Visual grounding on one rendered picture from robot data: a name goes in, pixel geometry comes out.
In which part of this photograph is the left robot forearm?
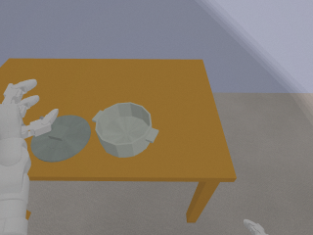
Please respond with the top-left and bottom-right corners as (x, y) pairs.
(0, 137), (31, 235)

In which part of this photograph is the lid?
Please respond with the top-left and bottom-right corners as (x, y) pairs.
(30, 115), (91, 163)

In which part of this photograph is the knob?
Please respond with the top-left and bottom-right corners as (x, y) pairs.
(48, 124), (70, 141)

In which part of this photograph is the table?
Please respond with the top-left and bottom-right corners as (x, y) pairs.
(0, 58), (237, 223)

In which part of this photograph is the robot left hand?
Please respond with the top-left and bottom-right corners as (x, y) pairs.
(0, 79), (59, 140)

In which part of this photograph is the robot right hand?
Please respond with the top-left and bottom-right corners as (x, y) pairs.
(244, 219), (268, 235)

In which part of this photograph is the pot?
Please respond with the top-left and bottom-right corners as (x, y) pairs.
(92, 102), (159, 158)

